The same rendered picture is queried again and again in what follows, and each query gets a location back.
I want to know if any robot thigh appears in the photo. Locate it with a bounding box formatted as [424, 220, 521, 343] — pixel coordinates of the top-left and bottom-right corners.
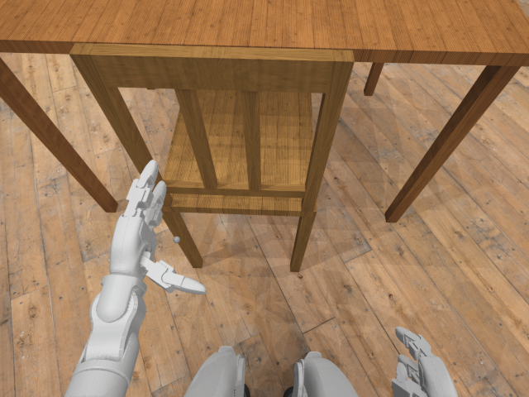
[184, 352, 245, 397]
[294, 357, 359, 397]

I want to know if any robot right thigh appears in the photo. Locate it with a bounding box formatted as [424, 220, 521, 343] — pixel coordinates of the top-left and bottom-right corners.
[294, 357, 359, 397]

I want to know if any table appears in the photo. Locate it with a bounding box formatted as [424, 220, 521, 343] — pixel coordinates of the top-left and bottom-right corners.
[0, 0, 529, 222]

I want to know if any robot left thigh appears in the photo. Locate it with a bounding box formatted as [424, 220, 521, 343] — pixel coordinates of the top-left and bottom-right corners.
[184, 352, 245, 397]

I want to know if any robot right hand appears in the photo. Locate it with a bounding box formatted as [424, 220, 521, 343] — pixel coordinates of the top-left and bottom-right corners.
[392, 327, 458, 397]

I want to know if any chair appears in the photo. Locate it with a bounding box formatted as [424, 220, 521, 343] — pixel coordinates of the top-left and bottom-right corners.
[69, 43, 355, 272]

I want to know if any left robot forearm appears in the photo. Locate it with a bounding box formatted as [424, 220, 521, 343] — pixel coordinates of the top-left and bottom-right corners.
[64, 273, 147, 397]

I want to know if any robot left hand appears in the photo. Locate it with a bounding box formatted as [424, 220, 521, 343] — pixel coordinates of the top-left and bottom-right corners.
[109, 160, 207, 294]

